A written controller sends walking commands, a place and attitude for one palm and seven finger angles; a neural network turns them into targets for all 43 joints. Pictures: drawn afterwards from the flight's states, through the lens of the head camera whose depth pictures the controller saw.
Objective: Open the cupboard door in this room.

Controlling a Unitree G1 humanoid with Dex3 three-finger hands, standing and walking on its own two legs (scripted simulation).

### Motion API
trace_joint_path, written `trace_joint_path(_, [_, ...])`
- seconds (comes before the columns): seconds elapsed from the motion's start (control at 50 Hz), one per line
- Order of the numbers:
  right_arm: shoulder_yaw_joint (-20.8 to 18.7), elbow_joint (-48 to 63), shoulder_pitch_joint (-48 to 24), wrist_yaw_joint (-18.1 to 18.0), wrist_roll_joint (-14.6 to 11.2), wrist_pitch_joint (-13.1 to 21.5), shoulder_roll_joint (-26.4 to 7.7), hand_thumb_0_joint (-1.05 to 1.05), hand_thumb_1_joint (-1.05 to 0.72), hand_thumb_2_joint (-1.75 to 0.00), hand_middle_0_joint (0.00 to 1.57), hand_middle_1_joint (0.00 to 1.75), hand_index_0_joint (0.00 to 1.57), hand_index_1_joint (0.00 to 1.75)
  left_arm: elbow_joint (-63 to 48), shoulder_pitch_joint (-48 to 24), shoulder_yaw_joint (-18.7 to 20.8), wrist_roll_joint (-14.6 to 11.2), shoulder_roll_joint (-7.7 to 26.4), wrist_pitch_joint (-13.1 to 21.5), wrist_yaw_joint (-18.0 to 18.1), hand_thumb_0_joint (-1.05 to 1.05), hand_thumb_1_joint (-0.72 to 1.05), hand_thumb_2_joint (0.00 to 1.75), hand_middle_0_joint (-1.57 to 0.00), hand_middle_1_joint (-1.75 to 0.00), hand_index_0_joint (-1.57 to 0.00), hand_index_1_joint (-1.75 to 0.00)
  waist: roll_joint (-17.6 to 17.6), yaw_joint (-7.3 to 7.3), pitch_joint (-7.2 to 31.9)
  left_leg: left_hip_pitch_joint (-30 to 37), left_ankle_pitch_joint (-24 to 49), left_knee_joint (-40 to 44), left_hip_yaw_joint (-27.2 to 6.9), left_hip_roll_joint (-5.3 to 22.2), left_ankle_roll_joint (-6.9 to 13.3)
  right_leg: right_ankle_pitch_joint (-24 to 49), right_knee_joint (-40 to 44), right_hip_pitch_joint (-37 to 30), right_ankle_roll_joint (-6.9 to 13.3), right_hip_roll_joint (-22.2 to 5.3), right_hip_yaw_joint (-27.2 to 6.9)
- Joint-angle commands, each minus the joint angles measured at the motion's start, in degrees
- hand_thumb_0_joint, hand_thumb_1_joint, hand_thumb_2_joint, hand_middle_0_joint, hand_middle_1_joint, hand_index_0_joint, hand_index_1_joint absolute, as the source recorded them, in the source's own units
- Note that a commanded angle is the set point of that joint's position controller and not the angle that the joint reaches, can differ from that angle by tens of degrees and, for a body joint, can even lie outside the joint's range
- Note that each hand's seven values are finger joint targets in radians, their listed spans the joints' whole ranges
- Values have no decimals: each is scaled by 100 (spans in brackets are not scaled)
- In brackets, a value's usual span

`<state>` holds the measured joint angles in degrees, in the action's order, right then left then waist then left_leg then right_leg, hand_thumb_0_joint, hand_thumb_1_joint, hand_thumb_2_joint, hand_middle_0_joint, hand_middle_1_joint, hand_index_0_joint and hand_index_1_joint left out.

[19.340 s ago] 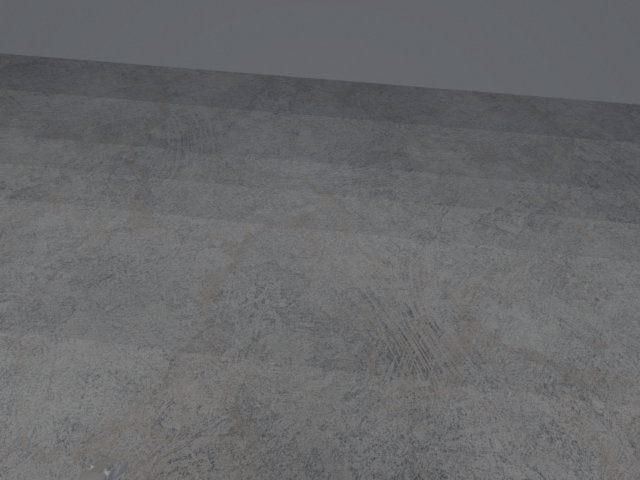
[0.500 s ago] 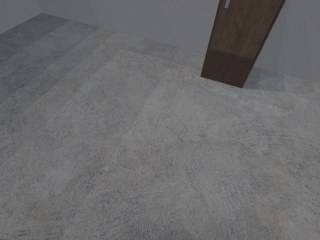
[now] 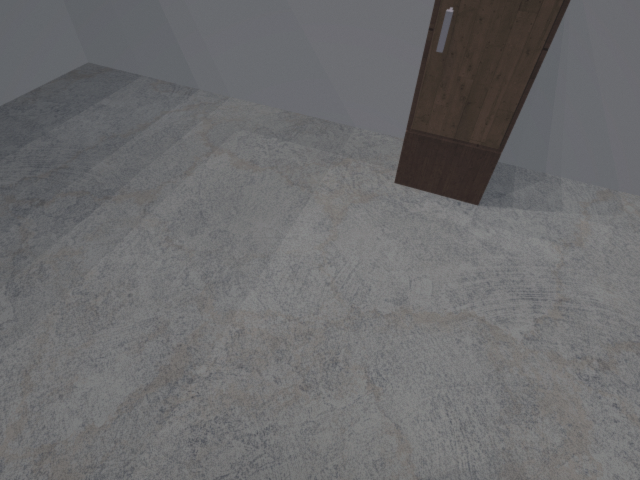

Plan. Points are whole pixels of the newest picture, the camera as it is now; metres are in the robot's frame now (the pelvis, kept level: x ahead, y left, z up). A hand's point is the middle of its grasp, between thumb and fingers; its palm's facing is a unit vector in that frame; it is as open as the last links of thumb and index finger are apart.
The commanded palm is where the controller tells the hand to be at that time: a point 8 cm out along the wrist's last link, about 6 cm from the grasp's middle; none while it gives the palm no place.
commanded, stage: turn or walk to find it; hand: left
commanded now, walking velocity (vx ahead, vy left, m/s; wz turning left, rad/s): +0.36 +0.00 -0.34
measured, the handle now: (445, 29) +1.56 -0.35 -0.01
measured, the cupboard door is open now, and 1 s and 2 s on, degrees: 0 0 0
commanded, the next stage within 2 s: stand and wait in 0.78 s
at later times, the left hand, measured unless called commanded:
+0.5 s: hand (265, 370) +0.33 +0.12 -0.17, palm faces -0.17 -0.95 -0.25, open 7.3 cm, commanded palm none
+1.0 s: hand (274, 382) +0.31 +0.10 -0.18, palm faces -0.05 -0.99 -0.15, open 7.3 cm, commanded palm none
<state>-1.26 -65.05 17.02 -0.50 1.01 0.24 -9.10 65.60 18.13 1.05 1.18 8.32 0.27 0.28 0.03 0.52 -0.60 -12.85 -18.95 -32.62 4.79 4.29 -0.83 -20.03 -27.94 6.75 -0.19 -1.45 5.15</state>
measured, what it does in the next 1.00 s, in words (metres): walks ahead: right foot, then left foot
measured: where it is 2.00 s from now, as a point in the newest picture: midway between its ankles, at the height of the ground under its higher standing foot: (352, 425)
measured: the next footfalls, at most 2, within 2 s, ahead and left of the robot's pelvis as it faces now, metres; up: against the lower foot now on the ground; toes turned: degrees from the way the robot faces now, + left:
right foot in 0.46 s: +0.28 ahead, -0.16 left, +0.00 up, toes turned -17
left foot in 1.00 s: +0.50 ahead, +0.03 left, +0.00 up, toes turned +0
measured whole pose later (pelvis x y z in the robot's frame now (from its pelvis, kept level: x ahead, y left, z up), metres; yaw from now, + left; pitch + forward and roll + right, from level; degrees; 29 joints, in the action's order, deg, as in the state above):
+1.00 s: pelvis +0.36 -0.07 +0.00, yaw -9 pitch -1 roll -2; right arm -1.2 -58.0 3.6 0.6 1.1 2.3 -10.1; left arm 66.7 22.1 0.9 1.1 8.5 3.7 1.0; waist 0.2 4.0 -4.0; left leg -21.7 -5.4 -31.5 6.8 5.2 -0.6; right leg -22.6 -26.5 2.3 0.7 0.3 8.6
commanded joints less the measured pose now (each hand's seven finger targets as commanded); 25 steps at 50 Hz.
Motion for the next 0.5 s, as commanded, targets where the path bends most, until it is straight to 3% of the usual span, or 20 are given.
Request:
trace_joint_path(0.0, [-145, 471, 37, 8, 31, 184, -435, 0, -90, -90, 20, 30, 20, 30, -169, 390, 315, -6, 988, 120, 24, 0, 90, 90, -20, -30, -20, -30, 681, -16, -1032, -949, -514, -374, 387, 58, 26, -1228, 1443, 558, 838, -1271, -1650])
trace_joint_path(0.02, [-134, 465, 136, 5, 18, 229, -423, 0, -90, -90, 20, 30, 20, 30, -172, 350, 322, -5, 954, 145, 21, 0, 90, 90, -20, -30, -20, -30, 566, -98, -954, -708, -413, -107, 401, 83, 24, -700, 1162, 597, 819, -1191, -1505])
trace_joint_path(0.04, [-135, 384, 387, -3, 11, 271, -452, 0, -90, -90, 20, 30, 20, 30, -202, 254, 319, -10, 874, 153, 4, 0, 90, 90, -20, -30, -20, -30, 174, -247, -795, -92, -216, 279, 338, 109, 61, -223, 660, 867, 712, -922, -1165])
trace_joint_path(0.06, [-167, 198, 932, -34, 23, 329, -624, 0, -90, -90, 20, 30, 20, 30, -286, 62, 295, -27, 712, 161, -33, 0, 90, 90, -20, -30, -20, -30, -623, -496, -690, 791, 125, 862, -311, 451, 254, 198, -448, 1556, 472, -413, -621])
trace_joint_path(0.08, [-299, -109, 1850, -87, 92, 384, -1044, 0, -90, -90, 20, 30, 20, 30, -495, -276, 236, -45, 387, 167, -68, 0, 90, 90, -20, -30, -20, -30, -2137, -798, -453, 1745, 770, 1605, -1790, 1482, 610, -102, -2357, 2585, 178, 188, 316])
trace_joint_path(0.1, [-271, -312, 2357, -170, 129, 363, -1048, 0, -90, -90, 20, 30, 20, 30, -735, -783, 182, -12, 435, 197, -30, 0, 90, 90, -20, -30, -20, -30, -2079, -938, -638, 2092, 1885, 1812, -2355, 2045, 895, -1133, -3431, 3427, 207, 135, -17])
trace_joint_path(0.12, [-191, -301, 2221, -198, 111, 357, -855, 0, -90, -90, 20, 30, 20, 30, -747, -900, 201, -21, 409, 216, -38, 0, 90, 90, -20, -30, -20, -30, -1265, -797, -713, 1977, 2511, 1652, -2150, 2226, 1135, -986, -3950, 3603, 269, -171, -307])
trace_joint_path(0.14, [-176, -165, 1928, -185, 100, 386, -734, 0, -90, -90, 20, 30, 20, 30, -719, -959, 200, -16, 426, 230, -86, 0, 90, 90, -20, -30, -20, -30, -642, -649, -694, 1897, 2648, 1605, -1780, 2144, 1149, -723, -4067, 3635, 252, -362, -351])
trace_joint_path(0.18, [-169, -51, 1516, -183, 99, 429, -665, 0, -90, -90, 20, 30, 20, 30, -716, -925, 218, 15, 264, 147, -152, 0, 90, 90, -20, -30, -20, -30, -669, -402, -795, 1471, 2114, 1848, -1045, 1852, 955, -346, -4007, 3484, 155, -458, -335])
trace_joint_path(0.24, [-168, -52, 1432, -189, 77, 470, -570, 0, -90, -90, 20, 30, 20, 30, -857, -1128, 215, 16, 184, 42, -229, 0, 90, 90, -20, -30, -20, -30, -689, -296, -874, 1344, 1837, 2115, -398, 1585, 817, 195, -3469, 3507, 80, -536, -167])
trace_joint_path(0.3, [-220, -17, 1154, -170, 81, 469, -621, 0, -90, -90, 20, 30, 20, 30, -1077, -1448, 185, -7, 158, 54, -280, 0, 90, 90, -20, -30, -20, -30, -818, -191, -919, 1103, 2056, 2129, 272, 1370, 669, 555, -1853, 2882, 99, -508, 123])
trace_joint_path(0.32, [-229, -28, 1143, -157, 80, 459, -667, 0, -90, -90, 20, 30, 20, 30, -1081, -1480, 188, -12, 176, 71, -280, 0, 90, 90, -20, -30, -20, -30, -841, -199, -881, 957, 2279, 2085, 350, 1344, 648, 644, -1479, 2424, 138, -373, 260])
trace_joint_path(0.34, [-262, -71, 1132, -139, 75, 440, -732, 0, -90, -90, 20, 30, 20, 30, -1042, -1357, 196, -9, 207, 85, -264, 0, 90, 90, -20, -30, -20, -30, -817, -115, -806, 983, 2808, 1932, 437, 1319, 624, 679, -1341, 2064, 200, -190, 432])
trace_joint_path(0.38, [-311, -48, 930, -128, 27, 420, -895, 0, -90, -90, 20, 30, 20, 30, -824, -656, 258, 18, 377, 121, -226, 0, 90, 90, -20, -30, -20, -30, -746, 249, -414, 953, 4143, 1068, 661, 1306, 528, 870, -1047, 1037, 343, 15, 518])
trace_joint_path(0.4, [-334, -10, 786, -112, 6, 406, -952, 0, -90, -90, 20, 30, 20, 30, -593, 116, 316, 44, 544, 164, -194, 0, 90, 90, -20, -30, -20, -30, -587, 615, -1, 876, 4372, 145, 805, 1148, 389, 1087, -669, 157, 389, 159, 612])
trace_joint_path(0.42, [-346, 39, 717, -58, -10, 401, -910, 0, -90, -90, 20, 30, 20, 30, -319, 1028, 423, 74, 948, 242, -140, 0, 90, 90, -20, -30, -20, -30, -94, 1041, 514, 246, 3552, -1229, 889, 890, 186, 1335, -359, -1085, 427, -34, 329])
trace_joint_path(0.44, [-259, 194, 857, 18, -94, 398, -445, 0, -90, -90, 20, 30, 20, 30, -153, 1550, 576, 83, 1626, 297, -48, 0, 90, 90, -20, -30, -20, -30, 1381, 1138, 1016, -1223, 111, -3070, 823, 243, 50, 1286, 85, -2144, 865, -1478, -1613])
trace_joint_path(0.46, [-220, 445, 766, -3, -125, 350, -306, 0, -90, -90, 20, 30, 20, 30, -178, 1402, 621, -33, 1974, 271, -18, 0, 90, 90, -20, -30, -20, -30, 1647, 826, 1030, -2061, -1500, -4524, 156, -130, 56, 1409, 840, -1985, 1357, -2431, -3434])
trace_joint_path(0.48, [-253, 465, 421, 14, -112, 300, -352, 0, -90, -90, 20, 30, 20, 30, -412, 816, 610, -75, 1882, 278, -4, 0, 90, 90, -20, -30, -20, -30, 1339, 760, 712, -2229, -1063, -4989, -443, 172, 101, 234, 1255, -1176, 1323, -2480, -3484])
